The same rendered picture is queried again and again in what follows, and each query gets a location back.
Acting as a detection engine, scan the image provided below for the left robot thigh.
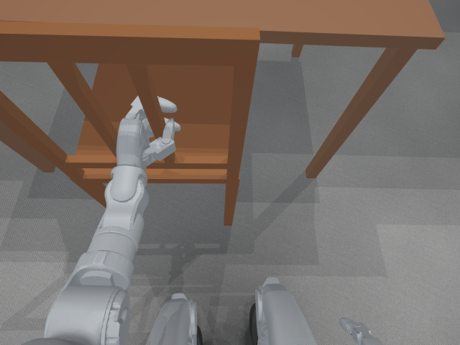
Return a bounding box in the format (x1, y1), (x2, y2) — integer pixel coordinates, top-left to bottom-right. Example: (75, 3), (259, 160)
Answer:
(146, 298), (197, 345)

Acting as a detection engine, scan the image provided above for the table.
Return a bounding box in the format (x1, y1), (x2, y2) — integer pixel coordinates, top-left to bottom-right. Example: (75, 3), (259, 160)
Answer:
(0, 0), (446, 178)

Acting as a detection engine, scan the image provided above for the right robot hand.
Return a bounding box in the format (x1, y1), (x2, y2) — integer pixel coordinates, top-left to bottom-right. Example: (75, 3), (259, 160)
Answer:
(339, 317), (384, 345)

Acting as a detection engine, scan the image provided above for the left robot hand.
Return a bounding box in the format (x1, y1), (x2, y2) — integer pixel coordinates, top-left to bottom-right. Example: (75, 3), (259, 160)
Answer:
(116, 96), (181, 171)

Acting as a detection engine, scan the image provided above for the right robot shin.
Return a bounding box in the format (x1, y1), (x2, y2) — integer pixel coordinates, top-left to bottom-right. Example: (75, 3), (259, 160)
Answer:
(257, 277), (279, 345)

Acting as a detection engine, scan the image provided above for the chair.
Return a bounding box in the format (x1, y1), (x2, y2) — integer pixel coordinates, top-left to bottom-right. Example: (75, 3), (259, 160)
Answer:
(0, 21), (260, 226)

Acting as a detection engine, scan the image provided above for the left robot forearm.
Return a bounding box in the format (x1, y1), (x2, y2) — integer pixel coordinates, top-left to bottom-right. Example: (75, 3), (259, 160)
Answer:
(44, 165), (149, 338)

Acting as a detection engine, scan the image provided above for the robot left upper arm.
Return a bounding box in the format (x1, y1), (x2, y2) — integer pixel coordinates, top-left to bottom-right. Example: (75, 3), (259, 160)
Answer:
(21, 285), (130, 345)

